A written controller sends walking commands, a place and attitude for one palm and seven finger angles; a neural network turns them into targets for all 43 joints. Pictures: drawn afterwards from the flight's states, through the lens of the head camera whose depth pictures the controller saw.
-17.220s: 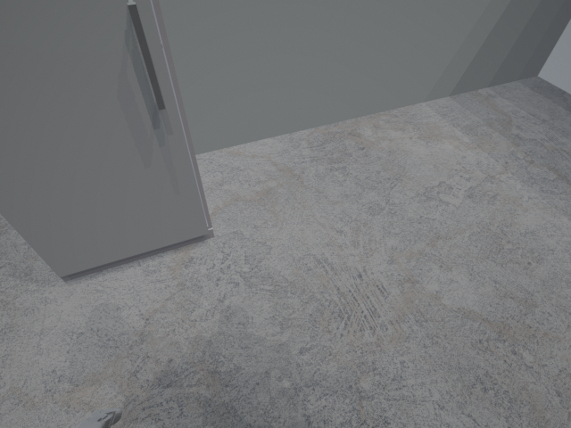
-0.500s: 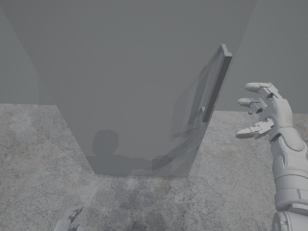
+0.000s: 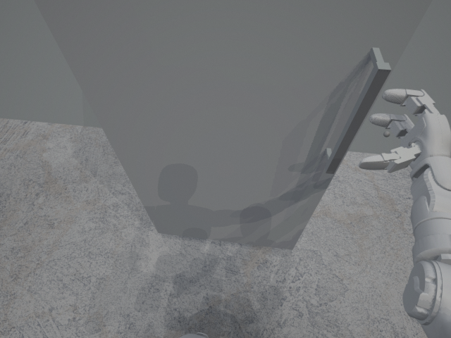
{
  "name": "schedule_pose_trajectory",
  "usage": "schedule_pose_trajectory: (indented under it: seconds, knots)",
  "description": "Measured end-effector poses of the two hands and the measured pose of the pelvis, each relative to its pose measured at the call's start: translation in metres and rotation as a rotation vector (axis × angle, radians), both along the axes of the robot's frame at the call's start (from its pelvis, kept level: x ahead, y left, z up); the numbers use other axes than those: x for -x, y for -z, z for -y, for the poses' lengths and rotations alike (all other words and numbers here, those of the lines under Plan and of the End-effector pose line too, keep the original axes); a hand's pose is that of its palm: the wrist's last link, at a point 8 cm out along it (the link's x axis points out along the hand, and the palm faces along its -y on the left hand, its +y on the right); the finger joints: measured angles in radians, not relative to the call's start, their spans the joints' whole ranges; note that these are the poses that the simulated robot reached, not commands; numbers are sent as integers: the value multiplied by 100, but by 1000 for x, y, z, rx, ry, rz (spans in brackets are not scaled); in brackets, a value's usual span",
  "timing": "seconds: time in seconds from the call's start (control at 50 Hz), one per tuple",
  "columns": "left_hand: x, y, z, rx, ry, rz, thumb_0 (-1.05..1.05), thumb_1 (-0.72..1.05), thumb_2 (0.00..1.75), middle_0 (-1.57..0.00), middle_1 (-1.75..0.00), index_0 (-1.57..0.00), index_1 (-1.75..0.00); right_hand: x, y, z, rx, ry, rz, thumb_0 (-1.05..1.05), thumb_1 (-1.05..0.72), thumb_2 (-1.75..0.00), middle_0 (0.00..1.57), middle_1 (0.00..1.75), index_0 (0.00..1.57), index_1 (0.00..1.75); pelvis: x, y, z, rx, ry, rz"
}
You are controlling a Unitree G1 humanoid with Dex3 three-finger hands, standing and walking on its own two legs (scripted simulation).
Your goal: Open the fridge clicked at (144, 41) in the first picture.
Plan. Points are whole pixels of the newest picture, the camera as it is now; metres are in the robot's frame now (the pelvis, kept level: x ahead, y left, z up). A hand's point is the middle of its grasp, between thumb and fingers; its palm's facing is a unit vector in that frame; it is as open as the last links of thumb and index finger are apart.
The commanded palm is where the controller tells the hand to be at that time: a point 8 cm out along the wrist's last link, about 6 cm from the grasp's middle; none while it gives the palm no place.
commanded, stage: move the hooked fingers beside the handle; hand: right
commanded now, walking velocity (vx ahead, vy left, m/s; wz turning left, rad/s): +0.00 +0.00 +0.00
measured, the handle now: (349, 121) +0.50 -0.15 +0.11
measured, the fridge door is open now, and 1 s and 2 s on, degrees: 0 0 0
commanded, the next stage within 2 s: feel for the door with the fingertips in 0.64 s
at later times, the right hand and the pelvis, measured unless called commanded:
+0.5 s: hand (388, 144) +0.44 -0.20 +0.12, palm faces -0.01 +1.00 +0.01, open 14.0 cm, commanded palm +0.42 -0.25 +0.12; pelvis +0.00 -0.01 +0.00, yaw -1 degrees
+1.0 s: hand (377, 143) +0.45 -0.19 +0.12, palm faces -0.02 +1.00 +0.01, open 14.0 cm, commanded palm +0.42 -0.23 +0.12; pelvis +0.00 -0.01 +0.00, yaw -1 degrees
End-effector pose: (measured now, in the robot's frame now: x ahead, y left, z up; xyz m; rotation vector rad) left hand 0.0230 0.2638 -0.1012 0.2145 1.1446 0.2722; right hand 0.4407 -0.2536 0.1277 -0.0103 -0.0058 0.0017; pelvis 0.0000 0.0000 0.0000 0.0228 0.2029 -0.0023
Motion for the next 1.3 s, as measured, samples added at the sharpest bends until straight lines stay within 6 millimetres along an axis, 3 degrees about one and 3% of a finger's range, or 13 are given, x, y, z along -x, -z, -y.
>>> schedule_pose_trajectory:
  seconds: [0.12, 0.26, 0.38, 0.48, 0.58, 0.76, 0.88, 1.14, 1.3]
  knots:
    - [-2, 0, 5, 18, -13, -7, 0, 90, 90, -20, -30, -20, -30, 10, 6, 6, -9, 0, -8, -2, 50, -30, 30, 120, 30, 120, -6, -1, 1, 0, -10, 7]
    - [-29, -2, 10, 14, 28, 48, 0, 90, 90, -20, -30, -20, -30, 24, 6, 16, -5, 14, 5, -2, 50, -30, 30, 120, 30, 120, -6, -2, 4, -7, 9, 22]
    - [-55, -4, 15, 10, 83, 105, 0, 90, 90, -20, -30, -20, -30, 23, 3, 8, -15, -9, 3, -2, 50, -30, 30, 120, 30, 120, -3, 0, 7, -9, 29, 25]
    - [-66, -7, 18, 11, 99, 145, 0, 90, 90, -20, -30, -20, -30, 18, 6, 2, -22, -6, -7, -2, 50, -30, 30, 120, 30, 120, 0, 1, 8, -7, 27, 21]
    - [-60, -5, 20, 20, 92, 143, 0, 90, 90, -20, -30, -20, -30, 17, 5, 3, -10, 5, 14, -2, 50, -30, 30, 120, 30, 120, 1, 2, 9, -6, 19, 18]
    - [-32, 0, 18, 23, 59, 62, 0, 90, 90, -20, -30, -20, -30, 23, 7, 11, -4, 9, 2, -2, 50, -30, 30, 120, 30, 120, 1, 1, 8, -8, 19, 24]
    - [-22, 1, 14, 13, 50, 32, 0, 90, 90, -20, -30, -20, -30, 21, 7, 3, -12, -10, 4, -2, 50, -30, 30, 120, 30, 120, 2, 1, 7, -11, 27, 23]
    - [-26, 1, 14, 24, 44, 66, 0, 90, 90, -20, -30, -20, -30, 10, 12, -26, -16, -14, 5, -2, 50, -30, 30, 120, 30, 120, 2, 3, 6, -6, 13, 12]
    - [-30, 5, 16, 41, 49, 61, 0, 90, 90, -20, -30, -20, -30, 5, 11, -29, -4, -2, -8, -2, 50, -30, 32, 121, 32, 121, 0, 3, 3, -3, 15, 12]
